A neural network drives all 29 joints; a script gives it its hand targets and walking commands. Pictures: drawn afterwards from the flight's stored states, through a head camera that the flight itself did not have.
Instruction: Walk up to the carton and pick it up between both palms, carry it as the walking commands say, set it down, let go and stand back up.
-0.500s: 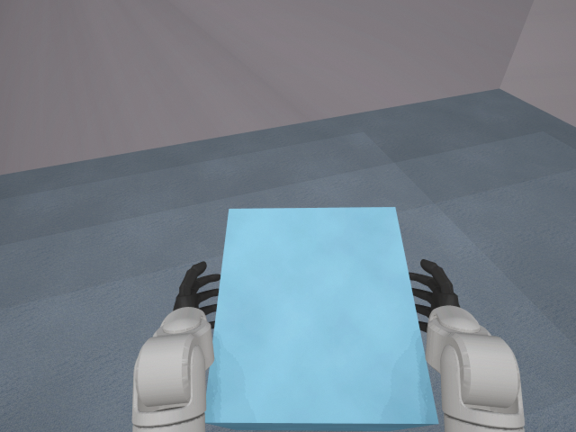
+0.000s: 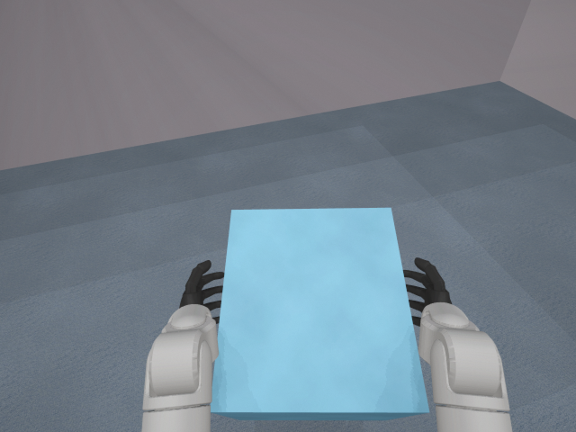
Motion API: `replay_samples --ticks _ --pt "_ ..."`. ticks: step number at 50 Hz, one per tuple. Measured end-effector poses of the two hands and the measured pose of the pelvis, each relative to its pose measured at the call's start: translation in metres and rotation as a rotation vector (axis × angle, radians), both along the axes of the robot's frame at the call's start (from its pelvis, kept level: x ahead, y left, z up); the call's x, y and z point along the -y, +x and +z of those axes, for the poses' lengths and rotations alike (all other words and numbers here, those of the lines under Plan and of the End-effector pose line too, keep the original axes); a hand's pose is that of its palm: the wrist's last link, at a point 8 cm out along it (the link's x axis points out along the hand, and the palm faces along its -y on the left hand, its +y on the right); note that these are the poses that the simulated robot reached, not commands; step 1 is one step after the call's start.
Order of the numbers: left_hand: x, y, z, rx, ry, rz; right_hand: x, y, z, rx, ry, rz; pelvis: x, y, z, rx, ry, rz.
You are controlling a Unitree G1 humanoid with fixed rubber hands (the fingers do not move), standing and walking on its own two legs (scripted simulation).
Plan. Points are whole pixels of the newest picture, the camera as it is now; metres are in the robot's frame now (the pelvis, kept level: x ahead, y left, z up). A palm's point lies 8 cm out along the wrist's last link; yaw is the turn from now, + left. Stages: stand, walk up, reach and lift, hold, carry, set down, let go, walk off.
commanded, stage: carry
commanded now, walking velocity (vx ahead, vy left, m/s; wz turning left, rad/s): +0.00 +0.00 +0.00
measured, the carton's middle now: (311, 319) +0.32 +0.00 -0.01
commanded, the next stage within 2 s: hold in 0.42 s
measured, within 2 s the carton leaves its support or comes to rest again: neither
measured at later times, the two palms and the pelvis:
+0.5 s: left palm (204, 335) +0.27 +0.15 +0.04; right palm (435, 329) +0.27 -0.17 +0.04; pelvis +0.00 -0.01 +0.01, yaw -1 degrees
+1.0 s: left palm (200, 327) +0.27 +0.15 +0.05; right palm (441, 321) +0.27 -0.17 +0.06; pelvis -0.03 +0.00 +0.00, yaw -1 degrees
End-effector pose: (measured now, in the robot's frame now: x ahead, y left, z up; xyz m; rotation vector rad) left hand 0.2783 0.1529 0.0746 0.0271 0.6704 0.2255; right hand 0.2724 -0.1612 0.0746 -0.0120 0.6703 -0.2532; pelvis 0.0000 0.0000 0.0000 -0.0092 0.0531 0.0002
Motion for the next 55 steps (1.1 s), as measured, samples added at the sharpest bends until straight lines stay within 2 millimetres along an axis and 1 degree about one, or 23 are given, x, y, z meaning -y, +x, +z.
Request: replay_samples --ticks 21,22,24,26,28,31,35,40,45,50,52,55 --pt "0.006 0.003 -0.012 0.008 -0.003 -0.002 0.008 0.005 -0.011 0.015 0.002 0.013 0.008 0.002 -0.001 0.008 0.001 0.000" --pt "0.006 0.002 -0.016 0.000 0.001 -0.011 0.008 0.005 -0.015 0.006 -0.003 0.023 0.008 0.002 0.001 0.032 0.002 0.000" --pt "0.006 -0.002 -0.032 -0.030 0.015 -0.030 0.009 0.003 -0.030 -0.023 -0.021 0.045 0.008 0.002 0.004 0.074 0.004 -0.010" --pt "0.005 -0.013 -0.045 -0.055 0.023 -0.040 0.009 -0.006 -0.042 -0.048 -0.032 0.062 0.008 0.003 0.006 0.090 0.006 -0.011" --pt "0.006 -0.024 -0.051 -0.062 0.024 -0.052 0.009 -0.017 -0.047 -0.055 -0.031 0.056 0.009 0.004 0.008 0.100 0.007 -0.006" --pt "0.008 -0.032 -0.051 -0.038 0.008 -0.060 0.012 -0.028 -0.045 -0.032 -0.032 0.039 0.008 0.002 0.008 0.118 0.007 -0.006" --pt "0.007 -0.029 -0.044 -0.006 -0.003 -0.064 0.012 -0.028 -0.037 -0.002 -0.040 0.045 0.007 -0.007 0.007 0.155 0.008 -0.007" --pt "0.006 -0.021 -0.035 0.007 0.012 -0.084 0.011 -0.021 -0.029 0.012 -0.036 0.042 0.004 -0.018 0.005 0.196 0.008 -0.015" --pt "0.005 -0.012 -0.028 0.008 0.015 -0.086 0.009 -0.014 -0.020 0.016 -0.031 0.035 0.001 -0.025 0.003 0.220 0.003 -0.028" --pt "0.003 -0.005 -0.021 0.011 -0.008 -0.083 0.009 -0.005 -0.011 0.024 -0.023 0.055 0.000 -0.026 0.004 0.226 0.002 -0.024" --pt "-0.001 -0.005 -0.018 0.018 -0.026 -0.056 0.006 0.001 -0.008 0.031 -0.018 0.080 0.000 -0.025 0.003 0.221 0.005 -0.037" --pt "-0.009 -0.004 -0.019 0.014 -0.039 -0.033 -0.001 0.010 -0.009 0.025 -0.009 0.106 0.000 -0.023 0.003 0.218 0.008 -0.033"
